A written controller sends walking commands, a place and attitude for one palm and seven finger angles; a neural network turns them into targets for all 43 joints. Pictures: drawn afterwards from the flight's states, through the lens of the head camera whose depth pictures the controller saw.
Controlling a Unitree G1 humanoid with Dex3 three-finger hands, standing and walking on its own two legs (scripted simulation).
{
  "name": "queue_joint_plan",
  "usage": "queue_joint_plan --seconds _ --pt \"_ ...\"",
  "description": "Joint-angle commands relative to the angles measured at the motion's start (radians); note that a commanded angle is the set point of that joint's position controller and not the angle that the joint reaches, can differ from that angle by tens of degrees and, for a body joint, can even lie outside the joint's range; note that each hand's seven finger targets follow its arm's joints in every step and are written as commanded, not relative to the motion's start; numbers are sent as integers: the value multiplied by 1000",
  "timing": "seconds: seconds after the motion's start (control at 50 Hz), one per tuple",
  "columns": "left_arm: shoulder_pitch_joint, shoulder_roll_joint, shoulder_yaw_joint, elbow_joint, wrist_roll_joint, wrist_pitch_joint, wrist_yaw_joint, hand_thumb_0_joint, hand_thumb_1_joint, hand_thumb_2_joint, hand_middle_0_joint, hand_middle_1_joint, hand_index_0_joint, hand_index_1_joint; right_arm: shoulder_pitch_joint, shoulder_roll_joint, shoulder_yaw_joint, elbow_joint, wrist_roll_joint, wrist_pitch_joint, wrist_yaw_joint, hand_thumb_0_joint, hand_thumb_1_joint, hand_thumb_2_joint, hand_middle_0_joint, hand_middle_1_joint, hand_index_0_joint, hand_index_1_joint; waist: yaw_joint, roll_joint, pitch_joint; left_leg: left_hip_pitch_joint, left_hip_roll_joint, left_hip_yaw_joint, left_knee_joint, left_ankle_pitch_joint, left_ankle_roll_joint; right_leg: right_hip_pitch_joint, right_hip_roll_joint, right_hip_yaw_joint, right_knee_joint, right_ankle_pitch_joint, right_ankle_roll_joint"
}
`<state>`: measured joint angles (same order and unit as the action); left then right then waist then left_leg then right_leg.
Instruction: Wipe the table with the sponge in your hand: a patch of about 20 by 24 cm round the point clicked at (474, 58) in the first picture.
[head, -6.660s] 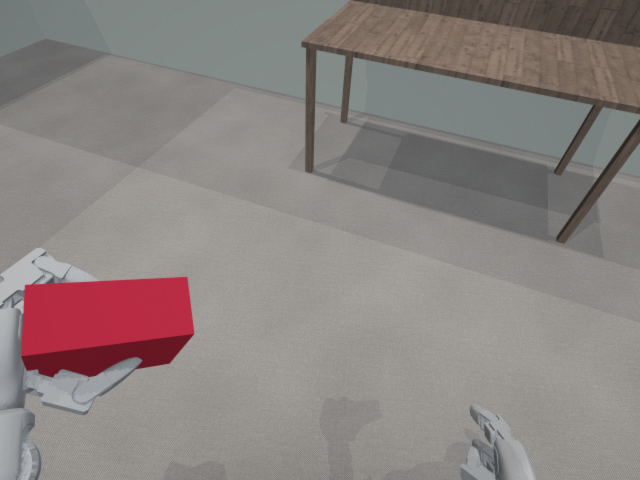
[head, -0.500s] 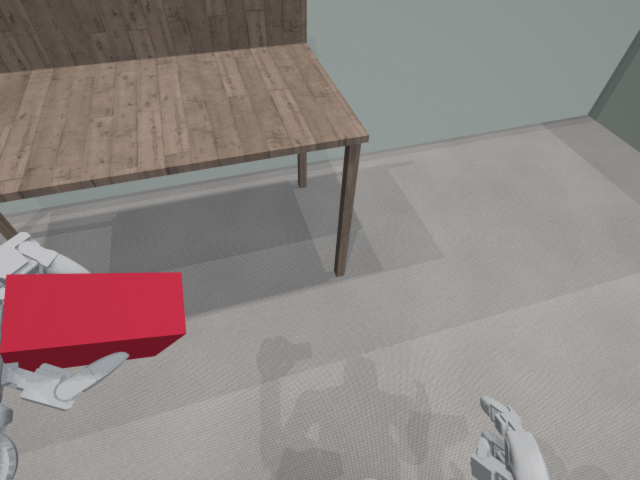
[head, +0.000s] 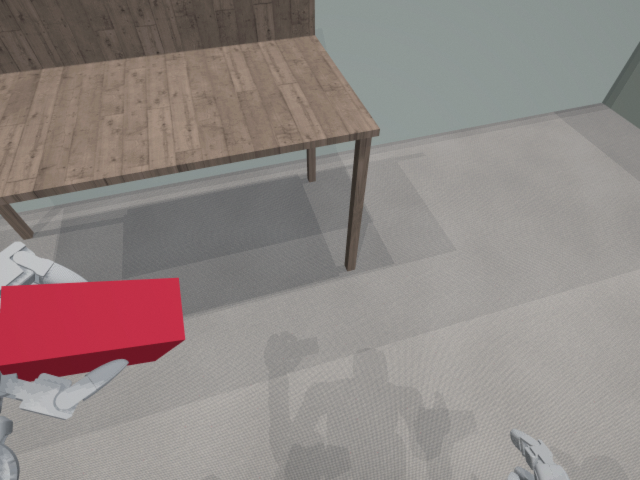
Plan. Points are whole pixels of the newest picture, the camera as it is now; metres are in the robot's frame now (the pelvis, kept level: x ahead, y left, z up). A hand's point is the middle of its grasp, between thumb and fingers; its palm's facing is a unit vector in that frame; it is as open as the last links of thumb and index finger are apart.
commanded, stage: take the last steps up to it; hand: left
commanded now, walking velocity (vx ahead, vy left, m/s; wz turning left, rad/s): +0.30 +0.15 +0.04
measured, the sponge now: (119, 328) +0.23 +0.20 +0.15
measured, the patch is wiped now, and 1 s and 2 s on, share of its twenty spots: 0.00 0.00 0.00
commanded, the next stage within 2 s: none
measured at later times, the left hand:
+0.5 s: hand (58, 259) +0.29 +0.29 +0.16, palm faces +0.38 -0.79 -0.49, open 10.0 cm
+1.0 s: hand (61, 178) +0.41 +0.34 +0.16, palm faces +0.39 -0.78 -0.49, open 10.0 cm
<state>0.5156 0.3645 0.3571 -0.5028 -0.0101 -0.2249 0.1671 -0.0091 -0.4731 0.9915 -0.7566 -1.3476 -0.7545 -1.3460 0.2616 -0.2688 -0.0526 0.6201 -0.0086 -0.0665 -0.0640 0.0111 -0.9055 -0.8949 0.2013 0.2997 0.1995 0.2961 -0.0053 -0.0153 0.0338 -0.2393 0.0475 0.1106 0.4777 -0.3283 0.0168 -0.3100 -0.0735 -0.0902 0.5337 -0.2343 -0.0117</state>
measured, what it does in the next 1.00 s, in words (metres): walks ahead: right foot, then left foot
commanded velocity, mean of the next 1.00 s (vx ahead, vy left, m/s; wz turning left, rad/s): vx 0.30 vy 0.15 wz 0.02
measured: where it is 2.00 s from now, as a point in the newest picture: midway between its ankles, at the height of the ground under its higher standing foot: (253, 422)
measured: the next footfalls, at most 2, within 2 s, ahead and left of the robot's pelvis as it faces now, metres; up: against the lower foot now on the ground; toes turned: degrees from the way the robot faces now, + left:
right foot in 0.24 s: +0.10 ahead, -0.08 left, +0.00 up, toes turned -9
left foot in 0.58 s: +0.19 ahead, +0.21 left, +0.00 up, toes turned +10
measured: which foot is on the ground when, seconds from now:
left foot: down 0.00-0.24, up 0.26-0.56, down 0.58-0.90, up 0.92-1.00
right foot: down 0.00-0.00, up 0.02-0.22, down 0.24-0.58, up 0.60-0.86, down 0.88-1.00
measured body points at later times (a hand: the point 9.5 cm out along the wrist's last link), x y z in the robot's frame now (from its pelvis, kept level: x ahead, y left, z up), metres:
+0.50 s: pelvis +0.08 +0.04 +0.00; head +0.14 +0.04 +0.45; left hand +0.27 +0.32 +0.19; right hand +0.24 -0.20 -0.10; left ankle +0.13 +0.20 -0.70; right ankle +0.06 -0.08 -0.74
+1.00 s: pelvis +0.20 +0.10 -0.01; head +0.23 +0.07 +0.44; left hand +0.38 +0.38 +0.19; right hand +0.35 -0.12 -0.13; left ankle +0.16 +0.22 -0.66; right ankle +0.20 +0.01 -0.74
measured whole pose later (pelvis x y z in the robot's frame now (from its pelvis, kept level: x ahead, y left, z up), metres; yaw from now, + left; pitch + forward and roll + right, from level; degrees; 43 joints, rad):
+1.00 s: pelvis +0.20 +0.10 -0.01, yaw +0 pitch +0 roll +1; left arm 0.46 0.36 0.37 -0.44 -0.02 -0.22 0.13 -0.01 -0.47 0.99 -0.76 -1.35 -0.75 -1.35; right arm 0.18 -0.20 0.00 0.68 0.00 -0.05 -0.03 0.01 -0.90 -0.89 0.21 0.30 0.20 0.30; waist 0.01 0.04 0.07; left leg -0.48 0.03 0.06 1.15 -0.41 -0.02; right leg -0.30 -0.08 -0.19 0.61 -0.32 -0.04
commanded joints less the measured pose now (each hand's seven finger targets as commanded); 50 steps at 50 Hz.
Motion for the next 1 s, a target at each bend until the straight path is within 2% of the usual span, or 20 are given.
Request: queue_joint_plan --seconds 0.0,0.04,0.1,0.18,0.2,0.22,0.24,0.3,0.36,0.5,0.54,0.56,0.6,0.68,0.82,0.84,0.88,0.9,0.92,0.98 --pt "-146 164 99 -210 -1 -85 15 0 100 1300 -1200 -1600 -1200 -1600 -105 -64 -16 -154 17 -66 -8 0 -900 -900 200 300 200 300 -8 304 -75 162 310 -441 -260 -26 191 -259 46 -12 414 -356 24" --pt "-138 189 118 -174 12 -90 4 0 100 1300 -1200 -1600 -1200 -1600 -128 -49 -16 -128 11 -82 -5 0 -900 -900 200 300 200 300 -1 290 -13 36 310 -416 -257 -152 236 -285 -19 49 512 -281 27" --pt "-122 145 83 -206 -3 -88 -2 0 100 1300 -1200 -1600 -1200 -1600 -122 -50 -10 -113 19 -97 3 0 -900 -900 200 300 200 300 10 257 -34 0 215 -201 -187 54 171 -129 2 -38 306 -229 38" --pt "-129 160 96 -172 1 -74 2 0 100 1300 -1200 -1600 -1200 -1600 -128 -48 0 -105 14 -96 2 0 -900 -900 200 300 200 300 20 162 -105 -80 152 -101 51 126 91 187 22 -62 -75 -65 16" --pt "-138 182 113 -142 7 -70 4 0 100 1300 -1200 -1600 -1200 -1600 -121 -31 -1 -104 14 -85 4 0 -900 -900 200 300 200 300 19 -37 -134 -229 81 -33 285 59 55 318 -117 160 -157 -74 -50" --pt "-111 211 144 -86 3 -60 4 0 100 1300 -1200 -1600 -1200 -1600 -141 -19 3 -121 13 -76 10 0 -900 -900 200 300 200 300 23 -272 -127 -462 -37 0 560 -156 6 412 -352 572 -243 17 -162" --pt "-155 199 142 -82 -22 -63 -3 0 100 1300 -1200 -1600 -1200 -1600 -144 -45 -12 -116 16 -71 19 0 -900 -900 200 300 200 300 21 -257 -104 -480 -4 -123 705 -154 -18 330 -407 650 -298 -91 -178" --pt "-119 196 149 -126 -22 -97 -19 0 100 1300 -1200 -1600 -1200 -1600 -160 -25 6 -100 15 -43 25 0 -900 -900 200 300 200 300 12 -81 -33 -487 64 -153 774 -25 -45 212 -344 375 -272 61 -168" --pt "-91 182 143 -166 -11 -109 -14 0 100 1300 -1200 -1600 -1200 -1600 -169 -17 13 -115 8 -28 24 0 -900 -900 200 300 200 300 4 -106 -85 -356 78 -94 515 11 -39 175 -280 165 -222 250 -125" --pt "-97 188 152 -272 -5 -86 27 0 100 1300 -1200 -1600 -1200 -1600 -137 -12 -9 -159 2 -56 5 0 -900 -900 200 300 200 300 19 -101 -159 16 -30 115 0 139 -23 175 -191 77 -65 188 -68" --pt "-115 171 137 -304 -10 -95 26 0 100 1300 -1200 -1600 -1200 -1600 -105 -52 -32 -167 14 -62 -5 0 -900 -900 200 300 200 300 -14 161 -210 245 103 -60 -82 223 43 8 -91 -14 269 118 1" --pt "-120 171 139 -319 -10 -102 25 0 100 1300 -1200 -1600 -1200 -1600 -104 -70 -42 -172 20 -62 1 0 -900 -900 200 300 200 300 -10 337 -230 363 292 -326 -91 477 145 -204 6 -55 490 -309 43" --pt "-99 223 173 -254 -6 -100 18 0 100 1300 -1200 -1600 -1200 -1600 -113 -48 -32 -148 15 -67 3 0 -900 -900 200 300 200 300 -8 331 -205 300 374 -442 -128 415 263 -344 -26 50 702 -399 32" --pt "-26 153 129 -323 -21 -96 1 0 100 1300 -1200 -1600 -1200 -1600 -122 -40 -24 -132 28 -90 20 0 -900 -900 200 300 200 300 3 253 -162 193 259 -197 -133 370 189 -288 -38 -11 501 -248 43" --pt "-18 171 148 -184 -25 -47 0 0 100 1300 -1200 -1600 -1200 -1600 -131 -40 -2 -130 21 -73 -5 0 -900 -900 200 300 200 300 14 152 -168 -6 192 -61 10 227 86 140 23 -108 -28 -44 30" --pt "-49 179 145 -177 -20 -46 -2 0 100 1300 -1200 -1600 -1200 -1600 -137 -33 0 -129 22 -65 -6 0 -900 -900 200 300 200 300 16 65 -173 -90 162 -35 146 179 66 235 -43 -14 -103 -1 -1" --pt "-76 235 204 -106 -26 -46 3 0 100 1300 -1200 -1600 -1200 -1600 -161 -15 9 -149 16 -57 2 0 -900 -900 200 300 200 300 29 -289 -157 -469 -20 -9 600 -208 -13 399 -406 587 -238 140 -177" --pt "-85 208 177 -87 -36 -50 -6 0 100 1300 -1200 -1600 -1200 -1600 -135 -41 -10 -123 15 -51 14 0 -900 -900 200 300 200 300 19 -278 -146 -483 7 -120 745 -168 -30 361 -425 607 -262 76 -177" --pt "-113 218 181 -120 -38 -54 -9 0 100 1300 -1200 -1600 -1200 -1600 -161 -39 -3 -124 19 -41 20 0 -900 -900 200 300 200 300 20 -180 -129 -527 24 -149 807 -132 -34 358 -424 584 -241 89 -193" --pt "-78 175 132 -147 -13 -87 -12 0 100 1300 -1200 -1600 -1200 -1600 -173 -23 19 -104 9 -24 24 0 -900 -900 200 300 200 300 13 -80 -86 -507 62 -121 768 -7 -51 271 -316 206 -203 346 -127"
